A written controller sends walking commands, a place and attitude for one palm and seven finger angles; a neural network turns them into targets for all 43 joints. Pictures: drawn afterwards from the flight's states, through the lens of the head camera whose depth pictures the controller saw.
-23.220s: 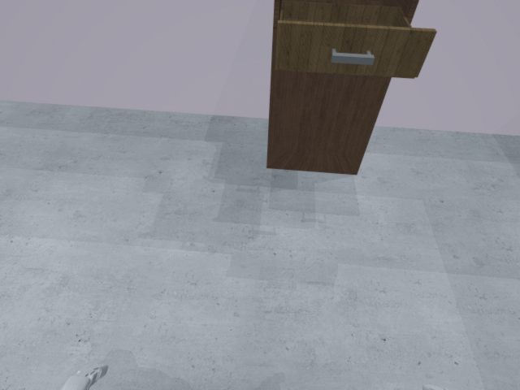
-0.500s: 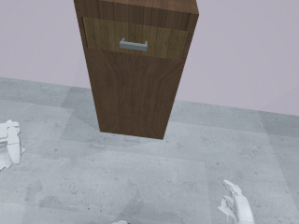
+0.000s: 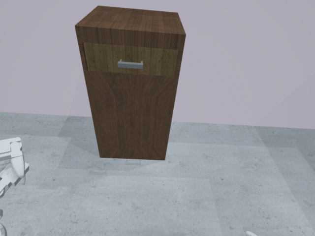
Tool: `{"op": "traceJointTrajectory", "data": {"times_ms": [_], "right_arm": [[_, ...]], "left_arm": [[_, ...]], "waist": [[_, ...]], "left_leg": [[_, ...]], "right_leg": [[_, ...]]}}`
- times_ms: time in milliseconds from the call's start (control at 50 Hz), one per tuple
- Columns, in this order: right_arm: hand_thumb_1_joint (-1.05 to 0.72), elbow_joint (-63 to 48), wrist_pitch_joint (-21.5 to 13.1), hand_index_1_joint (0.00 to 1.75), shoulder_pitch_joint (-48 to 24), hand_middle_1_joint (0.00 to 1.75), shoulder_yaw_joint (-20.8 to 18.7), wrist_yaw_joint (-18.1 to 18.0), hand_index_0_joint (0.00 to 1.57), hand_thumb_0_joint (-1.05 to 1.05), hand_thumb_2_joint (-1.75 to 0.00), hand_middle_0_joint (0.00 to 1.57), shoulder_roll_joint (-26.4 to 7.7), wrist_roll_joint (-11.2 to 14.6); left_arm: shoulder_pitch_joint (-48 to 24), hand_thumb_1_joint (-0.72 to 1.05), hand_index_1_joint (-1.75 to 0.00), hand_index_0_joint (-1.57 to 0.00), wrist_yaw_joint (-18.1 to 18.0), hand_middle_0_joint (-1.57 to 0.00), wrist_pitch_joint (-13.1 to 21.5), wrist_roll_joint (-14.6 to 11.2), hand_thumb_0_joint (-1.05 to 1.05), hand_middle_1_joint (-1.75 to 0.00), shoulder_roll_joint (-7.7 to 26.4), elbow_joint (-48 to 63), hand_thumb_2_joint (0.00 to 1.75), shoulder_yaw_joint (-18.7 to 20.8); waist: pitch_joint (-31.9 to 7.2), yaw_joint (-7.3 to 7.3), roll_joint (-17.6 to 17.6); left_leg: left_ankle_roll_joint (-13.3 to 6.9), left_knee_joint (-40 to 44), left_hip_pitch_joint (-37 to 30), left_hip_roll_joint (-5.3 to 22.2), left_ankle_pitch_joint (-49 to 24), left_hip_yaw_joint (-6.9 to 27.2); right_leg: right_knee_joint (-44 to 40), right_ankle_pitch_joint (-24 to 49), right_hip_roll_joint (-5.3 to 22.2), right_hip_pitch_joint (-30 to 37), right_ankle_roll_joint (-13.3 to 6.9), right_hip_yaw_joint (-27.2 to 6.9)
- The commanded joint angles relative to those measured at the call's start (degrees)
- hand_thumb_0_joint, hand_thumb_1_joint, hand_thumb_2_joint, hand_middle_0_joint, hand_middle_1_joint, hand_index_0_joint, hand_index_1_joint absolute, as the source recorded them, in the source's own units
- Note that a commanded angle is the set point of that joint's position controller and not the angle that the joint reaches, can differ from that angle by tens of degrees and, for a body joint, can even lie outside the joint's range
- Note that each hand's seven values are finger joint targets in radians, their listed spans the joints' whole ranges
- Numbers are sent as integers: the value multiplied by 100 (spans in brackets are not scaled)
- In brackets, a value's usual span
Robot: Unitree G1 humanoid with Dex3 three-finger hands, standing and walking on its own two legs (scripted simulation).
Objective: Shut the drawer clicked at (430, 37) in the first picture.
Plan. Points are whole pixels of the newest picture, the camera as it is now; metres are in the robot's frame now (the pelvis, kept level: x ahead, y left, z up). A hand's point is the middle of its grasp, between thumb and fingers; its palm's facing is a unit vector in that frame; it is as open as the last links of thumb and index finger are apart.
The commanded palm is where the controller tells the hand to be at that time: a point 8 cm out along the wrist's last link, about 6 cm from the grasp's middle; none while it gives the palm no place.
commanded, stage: stop stepping back and stand still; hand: left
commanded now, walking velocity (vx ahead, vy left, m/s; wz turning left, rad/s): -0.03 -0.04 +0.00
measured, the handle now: (131, 63) +0.88 +0.17 +0.06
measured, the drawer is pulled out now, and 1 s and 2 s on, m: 0.00 0.00 0.00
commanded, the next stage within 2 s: let the arm hang, fingers relaxed in 1.14 s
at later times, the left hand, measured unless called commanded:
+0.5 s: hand (33, 177) +0.17 +0.24 +0.17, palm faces +0.45 -0.82 -0.34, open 3.3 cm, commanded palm +0.11 +0.28 +0.20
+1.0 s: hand (24, 176) +0.17 +0.25 +0.17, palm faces +0.37 -0.82 -0.44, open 3.3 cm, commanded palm +0.11 +0.29 +0.20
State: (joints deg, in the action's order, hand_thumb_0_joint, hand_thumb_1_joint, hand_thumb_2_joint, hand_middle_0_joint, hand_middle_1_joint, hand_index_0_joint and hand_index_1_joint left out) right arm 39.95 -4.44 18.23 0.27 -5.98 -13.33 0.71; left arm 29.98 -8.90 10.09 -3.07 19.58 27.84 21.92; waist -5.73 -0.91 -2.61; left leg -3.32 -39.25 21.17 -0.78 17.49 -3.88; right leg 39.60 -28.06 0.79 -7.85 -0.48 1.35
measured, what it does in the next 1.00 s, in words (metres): steps on the spot: right foot, then left foot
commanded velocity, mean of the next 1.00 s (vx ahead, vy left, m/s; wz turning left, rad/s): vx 0.03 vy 0.00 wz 0.00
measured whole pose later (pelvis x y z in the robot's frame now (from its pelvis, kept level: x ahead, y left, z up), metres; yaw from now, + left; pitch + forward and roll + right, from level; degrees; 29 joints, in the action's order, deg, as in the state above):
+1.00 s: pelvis -0.02 +0.01 +0.02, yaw +1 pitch -1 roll -1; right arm 35.2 -5.7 12.2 1.1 -4.5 -11.0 0.2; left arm 35.9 -7.9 11.3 -1.9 20.2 32.0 19.8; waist 2.9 0.5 0.1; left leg -0.4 -28.0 15.2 2.6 12.0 -4.0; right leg 25.9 -13.3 2.0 -11.7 1.0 4.3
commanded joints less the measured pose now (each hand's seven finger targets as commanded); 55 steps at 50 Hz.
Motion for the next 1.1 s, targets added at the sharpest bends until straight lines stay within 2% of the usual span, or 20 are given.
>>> {"op": "traceJointTrajectory", "data": {"times_ms": [0,20,40,80,120,160,180,200,220,240,260,340,400,460,500,540,660,820,920,1080], "right_arm": [[-90,-1142,-746,30,-900,30,-108,74,20,0,-90,20,-508,-210],[-90,-1103,-777,30,-885,30,-165,149,20,0,-90,20,-519,-163],[-90,-1119,-797,30,-899,30,-188,209,20,0,-90,20,-504,-125],[-90,-1196,-781,30,-1068,30,-163,284,20,0,-90,20,-484,-113],[-90,-1334,-683,30,-1115,30,-171,297,20,0,-90,20,-492,-130],[-90,-1427,-513,30,-1092,30,-218,251,20,0,-90,20,-499,-132],[-90,-1422,-420,30,-1098,30,-241,226,20,0,-90,20,-444,-116],[-90,-1413,-310,30,-1071,30,-311,215,20,0,-90,20,-390,-91],[-90,-1356,-300,30,-1090,30,-330,180,20,0,-90,20,-471,-94],[-90,-1138,-339,30,-906,30,-346,180,20,0,-90,20,-572,-192],[-90,-1066,-391,30,-858,30,-309,219,20,0,-90,20,-467,-107],[-90,-1073,-408,30,-1064,30,-250,73,20,0,-90,20,-427,-92],[-90,-1048,-617,30,-1151,30,-197,-5,20,0,-90,20,-427,-138],[-90,-1226,-691,30,-1119,30,-289,-9,20,0,-90,20,-647,-111],[-90,-1250,-696,30,-1066,30,-227,59,20,0,-90,20,-515,-70],[-90,-1328,-657,30,-1075,30,-199,125,20,0,-90,20,-461,-62],[-90,-1397,-536,30,-955,30,-276,240,20,0,-90,20,-458,-22],[-90,-1438,-407,30,-1136,30,-207,158,20,0,-90,20,-454,-44],[-90,-1420,-482,30,-1174,30,-197,107,20,0,-90,20,-462,-75],[-90,-1389,-502,30,-1148,30,-220,104,20,0,-90,20,-470,-76]], "left_arm": [[-833,90,-160,-140,-23,-140,571,170,0,-160,1462,2046,90,501],[-542,90,-160,-140,-17,-140,558,148,0,-160,1383,2144,90,500],[-25,90,-160,-140,-27,-140,531,92,0,-160,1362,2224,90,604],[869,90,-160,-140,-58,-140,488,48,0,-160,1353,2341,90,785],[1282,90,-160,-140,-85,-140,549,121,0,-160,1335,2226,90,892],[1429,90,-160,-140,-100,-140,544,174,0,-160,1305,1634,90,982],[1264,90,-160,-140,-94,-140,529,180,0,-160,1231,1437,90,900],[1074,90,-160,-140,-89,-140,483,166,0,-160,1326,1243,90,948],[689,90,-160,-140,-69,-140,455,46,0,-160,1365,1262,90,928],[197,90,-160,-140,-30,-140,590,24,0,-160,1405,1199,90,982],[-203,90,-160,-140,-43,-140,660,85,0,-160,1363,1260,90,932],[-77,90,-160,-140,-12,-140,518,150,0,-160,812,807,90,259],[-348,90,-160,-140,-68,-140,600,217,0,-160,845,1308,90,114],[-334,90,-160,-140,-107,-140,669,244,0,-160,1084,2064,90,284],[80,90,-160,-140,-95,-140,697,233,0,-160,1242,2035,90,593],[329,90,-160,-140,-70,-140,688,229,0,-160,1236,2032,90,717],[1049,90,-160,-140,2,-140,659,28,0,-160,947,1489,90,675],[733,90,-160,-140,21,-140,514,28,0,-160,1002,1475,90,557],[376,90,-160,-140,-29,-140,520,111,0,-160,1012,1727,90,462],[619,90,-160,-140,-47,-140,530,116,0,-160,942,1486,90,477]], "waist": [[697,-31,1264],[458,13,705],[231,83,626],[-39,153,1192],[80,142,2098],[232,166,1795],[430,180,885],[637,149,-795],[896,117,-1500],[996,-93,-930],[440,-138,-1015],[795,-25,-675],[750,37,-242],[424,114,1016],[194,135,1264],[322,146,1375],[-281,40,494],[121,79,275],[248,98,610],[293,99,595]], "left_leg": [[-731,2860,-1080,2050,-31,3741],[-749,2806,-806,1954,67,3255],[-707,2708,-641,1755,26,2538],[-364,2840,128,1309,744,1367],[-150,2969,1120,1090,1959,975],[-1,2337,1854,897,2419,754],[103,1280,2021,614,2190,514],[246,-769,1860,102,1573,188],[297,-2133,1900,12,1046,367],[347,-2520,1659,188,402,451],[332,-2420,1587,214,380,457],[219,-519,-150,357,170,132],[138,1054,-860,185,-174,-85],[-119,1729,-1273,975,-1052,1019],[-124,1772,-931,1079,-1693,1033],[-7,1827,-538,936,-1731,815],[259,1159,-885,563,-2317,262],[207,1586,-784,586,-1294,371],[180,1825,-738,542,-491,421],[232,1870,-617,494,-441,422]], "right_leg": [[2112,-372,-5,-2307,-61,-477],[1957,-158,39,-1874,-31,-477],[1484,98,90,-1428,-3,-361],[576,436,-47,-273,18,155],[79,505,-197,651,-42,564],[-454,258,-172,1255,-150,492],[-1191,-147,97,1074,-303,-39],[-2561,-1561,1091,2,-754,-1858],[-3429,-1852,2111,-786,-1098,-3360],[-3222,-402,2003,-935,-1011,-2631],[-2900,167,1925,-401,-1008,-2454],[-2646,-519,1309,-1713,-668,-917],[-2169,250,988,-1298,-434,-580],[-1056,1333,340,-1050,27,-249],[-816,1701,118,-602,143,63],[-953,1931,51,-206,113,163],[-1292,3773,370,243,-10,-183],[-1659,2504,236,-142,95,-140],[-1829,1773,193,-268,91,-167],[-1944,1744,171,-186,80,-128]]}}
